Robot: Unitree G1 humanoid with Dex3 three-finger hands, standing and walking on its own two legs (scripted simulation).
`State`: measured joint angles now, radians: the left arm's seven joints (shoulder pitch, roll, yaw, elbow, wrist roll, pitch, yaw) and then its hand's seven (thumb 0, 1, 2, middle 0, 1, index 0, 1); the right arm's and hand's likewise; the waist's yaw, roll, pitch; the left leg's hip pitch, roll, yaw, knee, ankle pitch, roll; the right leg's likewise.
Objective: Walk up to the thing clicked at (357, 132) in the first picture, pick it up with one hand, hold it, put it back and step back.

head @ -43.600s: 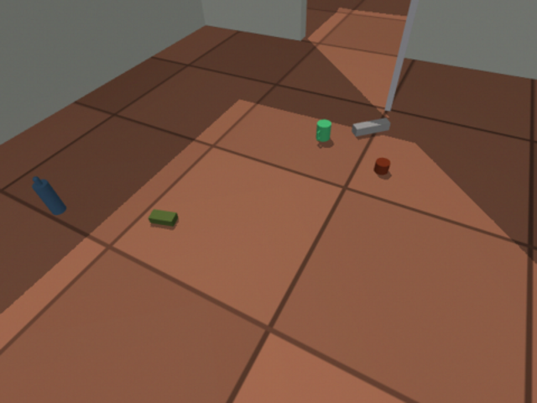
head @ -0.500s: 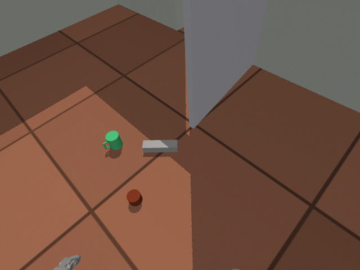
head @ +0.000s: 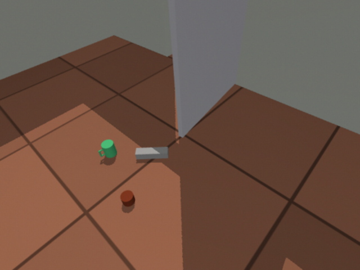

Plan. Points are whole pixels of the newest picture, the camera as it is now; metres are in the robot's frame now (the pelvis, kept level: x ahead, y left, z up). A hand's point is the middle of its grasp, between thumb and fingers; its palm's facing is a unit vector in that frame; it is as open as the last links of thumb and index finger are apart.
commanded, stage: step back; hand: left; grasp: from above
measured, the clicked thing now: (152, 153) +1.06 +0.32 -0.73
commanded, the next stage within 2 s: stand in 0.82 s
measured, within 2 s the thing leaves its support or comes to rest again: neither
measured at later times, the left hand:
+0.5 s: hand out of the picture +0.10 +0.28 -0.14, palm faces +0.05 -0.92 -0.38, open 7.4 cm
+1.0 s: hand out of the picture +0.13 +0.26 -0.14, palm faces +0.10 -0.94 -0.32, open 7.4 cm
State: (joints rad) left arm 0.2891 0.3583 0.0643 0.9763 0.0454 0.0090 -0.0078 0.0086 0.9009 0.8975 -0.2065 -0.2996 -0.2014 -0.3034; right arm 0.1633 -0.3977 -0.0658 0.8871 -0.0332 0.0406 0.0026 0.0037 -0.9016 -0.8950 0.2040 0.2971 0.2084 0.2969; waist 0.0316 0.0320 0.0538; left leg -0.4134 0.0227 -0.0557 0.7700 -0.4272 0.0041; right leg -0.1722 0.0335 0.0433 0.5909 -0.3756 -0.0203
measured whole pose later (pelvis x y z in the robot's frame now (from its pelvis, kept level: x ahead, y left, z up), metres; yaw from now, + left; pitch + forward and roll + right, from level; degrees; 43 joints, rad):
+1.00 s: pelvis +0.06 +0.00 +0.01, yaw +5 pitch -2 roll +0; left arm 0.08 0.35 0.01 1.09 -0.01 -0.01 -0.01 0.01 0.90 0.90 -0.21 -0.30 -0.20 -0.30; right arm 0.10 -0.33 -0.01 1.08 -0.01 -0.03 0.00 0.01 -0.90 -0.89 0.20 0.30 0.21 0.30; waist 0.01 -0.02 0.07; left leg -0.13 0.01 -0.01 0.45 -0.28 -0.01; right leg -0.19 -0.04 -0.04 0.45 -0.23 0.02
